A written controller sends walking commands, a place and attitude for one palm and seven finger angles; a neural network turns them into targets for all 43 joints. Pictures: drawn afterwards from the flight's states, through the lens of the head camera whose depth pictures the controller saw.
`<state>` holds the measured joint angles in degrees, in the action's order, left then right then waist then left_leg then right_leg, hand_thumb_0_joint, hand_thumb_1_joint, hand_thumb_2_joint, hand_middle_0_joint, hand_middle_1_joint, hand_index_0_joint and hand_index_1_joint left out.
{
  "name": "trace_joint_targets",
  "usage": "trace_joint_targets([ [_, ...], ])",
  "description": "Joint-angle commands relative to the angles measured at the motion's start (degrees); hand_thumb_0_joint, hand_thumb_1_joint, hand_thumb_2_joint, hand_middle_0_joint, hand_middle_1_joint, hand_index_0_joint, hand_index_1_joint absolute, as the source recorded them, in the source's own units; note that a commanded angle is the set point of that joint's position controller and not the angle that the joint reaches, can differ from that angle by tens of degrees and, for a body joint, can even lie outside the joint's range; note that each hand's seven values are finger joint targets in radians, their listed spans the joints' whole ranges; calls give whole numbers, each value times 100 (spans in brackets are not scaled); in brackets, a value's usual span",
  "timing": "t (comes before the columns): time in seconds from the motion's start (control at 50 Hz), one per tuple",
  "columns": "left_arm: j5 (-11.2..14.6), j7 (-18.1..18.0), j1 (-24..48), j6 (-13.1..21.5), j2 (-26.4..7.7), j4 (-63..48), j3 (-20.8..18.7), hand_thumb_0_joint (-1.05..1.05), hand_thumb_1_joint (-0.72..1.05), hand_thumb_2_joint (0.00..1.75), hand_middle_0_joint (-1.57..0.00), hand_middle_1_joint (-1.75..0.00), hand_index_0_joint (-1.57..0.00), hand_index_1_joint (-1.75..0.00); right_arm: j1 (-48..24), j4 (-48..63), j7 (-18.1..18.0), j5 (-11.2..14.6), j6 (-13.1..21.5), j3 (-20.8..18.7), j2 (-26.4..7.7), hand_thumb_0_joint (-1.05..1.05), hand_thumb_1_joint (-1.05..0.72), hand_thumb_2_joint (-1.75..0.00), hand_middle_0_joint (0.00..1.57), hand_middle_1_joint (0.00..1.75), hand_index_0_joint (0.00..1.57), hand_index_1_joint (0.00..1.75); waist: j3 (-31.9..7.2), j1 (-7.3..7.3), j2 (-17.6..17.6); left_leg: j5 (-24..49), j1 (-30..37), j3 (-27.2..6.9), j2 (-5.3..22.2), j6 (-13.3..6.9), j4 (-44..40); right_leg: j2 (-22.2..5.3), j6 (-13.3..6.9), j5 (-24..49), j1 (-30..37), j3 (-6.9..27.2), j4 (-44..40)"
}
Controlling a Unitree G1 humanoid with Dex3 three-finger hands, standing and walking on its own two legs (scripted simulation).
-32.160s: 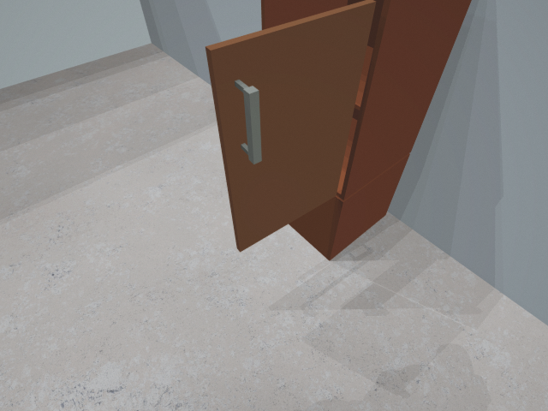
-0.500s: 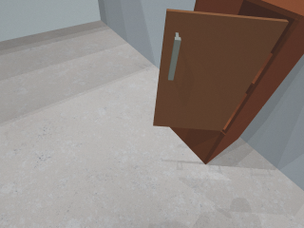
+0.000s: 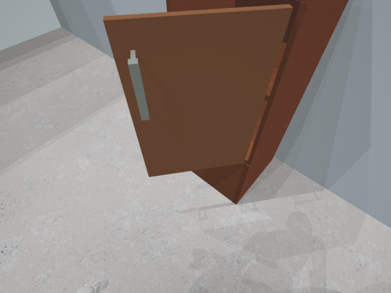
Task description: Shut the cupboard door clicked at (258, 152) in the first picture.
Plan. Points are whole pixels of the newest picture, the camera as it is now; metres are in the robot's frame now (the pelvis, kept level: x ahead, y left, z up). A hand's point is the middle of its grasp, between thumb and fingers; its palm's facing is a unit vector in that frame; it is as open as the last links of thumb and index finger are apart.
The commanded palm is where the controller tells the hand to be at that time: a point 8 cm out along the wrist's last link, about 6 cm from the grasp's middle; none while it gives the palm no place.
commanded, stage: take the last steps up to it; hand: left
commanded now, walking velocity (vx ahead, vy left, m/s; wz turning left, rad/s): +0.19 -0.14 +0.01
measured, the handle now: (139, 87) +0.53 +0.13 +0.11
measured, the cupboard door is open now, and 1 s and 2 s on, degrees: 51 51 51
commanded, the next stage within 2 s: come to a stop and stand still in 0.12 s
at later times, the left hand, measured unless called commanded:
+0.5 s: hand out of the picture +0.14 +0.12 -0.17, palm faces +0.07 -0.98 -0.18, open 7.3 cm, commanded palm none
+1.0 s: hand out of the picture +0.14 +0.15 -0.17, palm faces +0.04 -0.97 -0.24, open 7.4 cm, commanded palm none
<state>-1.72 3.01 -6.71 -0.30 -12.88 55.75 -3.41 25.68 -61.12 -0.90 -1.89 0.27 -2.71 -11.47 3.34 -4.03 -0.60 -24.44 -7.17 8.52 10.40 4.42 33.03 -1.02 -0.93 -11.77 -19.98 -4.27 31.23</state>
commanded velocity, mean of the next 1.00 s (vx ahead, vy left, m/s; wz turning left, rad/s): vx -0.08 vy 0.03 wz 0.01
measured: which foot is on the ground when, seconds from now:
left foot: up 0.00-0.32, down 0.34-0.62, up 0.64-0.90, down 0.92-1.00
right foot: down 0.00-0.40, up 0.42-0.56, down 0.58-1.00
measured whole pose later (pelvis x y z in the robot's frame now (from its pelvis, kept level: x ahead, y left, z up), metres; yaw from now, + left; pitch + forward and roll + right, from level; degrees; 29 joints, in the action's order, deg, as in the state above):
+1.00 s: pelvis +0.09 -0.05 +0.00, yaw +1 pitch -1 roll +0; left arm -0.9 -2.9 -12.0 -0.2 -11.9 57.2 -0.8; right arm 12.6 -55.6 -1.1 -0.9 -1.8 -2.5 -13.4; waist 3.3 -0.1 1.4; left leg -20.1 -11.1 2.9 -0.1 -0.8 32.3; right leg -2.5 1.8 -16.7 -15.1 0.3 33.0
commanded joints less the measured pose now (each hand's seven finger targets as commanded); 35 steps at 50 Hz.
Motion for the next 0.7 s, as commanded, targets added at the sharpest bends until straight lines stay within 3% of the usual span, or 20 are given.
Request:
trace_joint_targets([
  [0.0, 64, -259, -1708, 147, -1285, 313, -302, 0, 90, 90, -20, -30, -20, -30, -670, 720, -36, 138, 143, -102, -519, 0, -90, -90, 20, 30, 20, 30, -611, 894, 1289, -1025, -3104, -566, -508, -458, 3579, -1975, -1303, -62, 2396, 2492, -1855],
  [0.04, 64, -319, -873, 143, -727, 130, -160, 0, 90, 90, -20, -30, -20, -30, -664, 519, -46, 79, 113, -146, -535, 0, -90, -90, 20, 30, 20, 30, -261, 530, 1290, -317, -2897, -680, -296, -411, 3650, -1531, -1175, 387, 1743, 1800, -1814],
  [0.1, 61, -354, -611, 289, -367, 117, -7, 0, 90, 90, -20, -30, -20, -30, -573, 438, 6, 22, 40, -91, -275, 0, -90, -90, 20, 30, 20, 30, -246, 168, 587, 124, -2350, -569, -373, -294, 3043, -1201, -1110, 2323, 1266, 791, -1606],
  [0.14, 46, -382, -700, 326, -379, 192, 5, 0, 90, 90, -20, -30, -20, -30, -566, 436, 39, 14, 26, -57, -131, 0, -90, -90, 20, 30, 20, 30, -371, 136, 493, 283, -2135, -414, -486, -283, 2428, -1120, -1126, 2607, 1306, 628, -1569],
  [0.22, 40, -416, -809, 324, -308, 322, 27, 0, 90, 90, -20, -30, -20, -30, -1018, 548, 13, 37, 78, 20, -45, 0, -90, -90, 20, 30, 20, 30, -176, 240, 475, 398, -1898, -362, -589, -288, 1019, -1201, -1199, 3225, 1564, 866, -1363],
  [0.26, 111, -464, -824, 311, -278, 381, 64, 0, 90, 90, -20, -30, -20, -30, -943, 437, -56, 56, 99, 123, -37, 0, -90, -90, 20, 30, 20, 30, -349, 162, 175, 1204, -1272, -426, -762, -297, 54, -1044, -924, 4235, 1768, 753, -843],
  [0.28, 157, -494, -795, 301, -306, 402, 68, 0, 90, 90, -20, -30, -20, -30, -712, 333, -78, 62, 114, 131, -106, 0, -90, -90, 20, 30, 20, 30, -587, 74, 90, 2305, -683, -503, -819, -351, -534, -874, -642, 4462, 1779, 626, -424],
  [0.3, 192, -529, -925, 277, -260, 417, 86, 0, 90, 90, -20, -30, -20, -30, -460, 279, -117, 64, 160, 108, -341, 0, -90, -90, 20, 30, 20, 30, -911, 57, -130, 4493, 100, -888, -446, -572, -626, -632, -259, 3918, 1499, 514, 13],
  [0.32, 229, -569, -1103, 228, -98, 400, 137, 0, 90, 90, -20, -30, -20, -30, -364, 248, -163, 89, 169, 54, -641, 0, -90, -90, 20, 30, 20, 30, -1072, 97, -676, 6683, 815, -1531, 302, -1011, -215, -362, 35, 2321, 819, 364, 225],
  [0.34, 232, -627, -1224, 164, -6, 415, 165, 0, 90, 90, -20, -30, -20, -30, -440, 248, -206, 139, 103, 51, -726, 0, -90, -90, 20, 30, 20, 30, -1013, 181, -944, 7545, 789, -1849, 815, -1460, -266, -197, 230, 128, 680, 340, 295],
  [0.36, 158, -649, -1286, 75, 1, 388, 190, 0, 90, 90, -20, -30, -20, -30, -679, 291, -232, 157, 57, 60, -718, 0, -90, -90, 20, 30, 20, 30, -582, 280, -1063, 7533, 447, -1794, 903, -1601, -621, -129, 207, -1343, 709, 415, 340],
  [0.4, 154, -606, -1113, -106, -197, 398, 134, 0, 90, 90, -20, -30, -20, -30, -1146, 398, -283, 159, -32, 61, -695, 0, -90, -90, 20, 30, 20, 30, -179, 366, -1182, 6775, -10, -1958, 849, -1608, -1113, -142, 186, -1787, 634, 453, 552],
  [0.42, 138, -590, -1114, -143, -209, 380, 114, 0, 90, 90, -20, -30, -20, -30, -1304, 430, -289, 142, -70, 44, -722, 0, -90, -90, 20, 30, 20, 30, -8, 437, -1181, 6779, 12, -1868, 817, -1622, -1089, -170, 150, -1737, 524, 474, 637],
  [0.48, 111, -567, -1217, -154, -240, 280, 41, 0, 90, 90, -20, -30, -20, -30, -1363, 541, -258, 121, -172, -107, -947, 0, -90, -90, 20, 30, 20, 30, -871, 442, -698, 6531, 737, -1647, 683, -1521, -667, -69, 123, -1186, 460, 418, 459],
  [0.54, 60, -549, -1308, -140, -273, 180, -6, 0, 90, 90, -20, -30, -20, -30, -1670, 734, -194, 144, -242, -200, -1000, 0, -90, -90, 20, 30, 20, 30, -1085, 559, -83, 4698, 124, -1396, 299, -1178, -366, -132, 57, 299, 937, 615, -156],
  [0.56, 24, -553, -1258, -121, -406, 104, -26, 0, 90, 90, -20, -30, -20, -30, -1717, 800, -161, 159, -271, -222, -890, 0, -90, -90, 20, 30, 20, 30, -1048, 539, 429, 3535, -264, -1198, -88, -900, -114, -427, -96, 1283, 1046, 1070, -498],
  [0.6, 4, -516, -767, -107, -885, -58, -93, 0, 90, 90, -20, -30, -20, -30, -1604, 830, -29, 166, -363, -229, -553, 0, -90, -90, 20, 30, 20, 30, -464, 396, 1506, 210, -857, -583, -1165, -344, 936, -1811, -905, 1302, 498, 2194, -1400],
  [0.62, -24, -520, -660, -98, -919, -127, -129, 0, 90, 90, -20, -30, -20, -30, -1724, 836, -20, 127, -426, -248, -528, 0, -90, -90, 20, 30, 20, 30, -252, 504, 1401, -605, -1025, -781, -1191, -346, 1906, -2052, -1248, 1510, 215, 2301, -1619],
  [0.64, -38, -553, -536, -90, -808, -164, -114, 0, 90, 90, -20, -30, -20, -30, -1807, 808, -20, 116, -453, -248, -477, 0, -90, -90, 20, 30, 20, 30, -31, 454, 1174, -718, -1317, -1077, -1075, -399, 2460, -1976, -1338, 1550, 121, 2218, -1607],
  [0.68, -24, -543, -495, -45, -783, -104, -75, 0, 90, 90, -20, -30, -20, -30, -1819, 737, 1, 132, -385, -175, -370, 0, -90, -90, 20, 30, 20, 30, 110, 404, 800, -541, -1567, -1051, -1058, -369, 2461, -1658, -1201, 2202, 448, 1872, -1344],
])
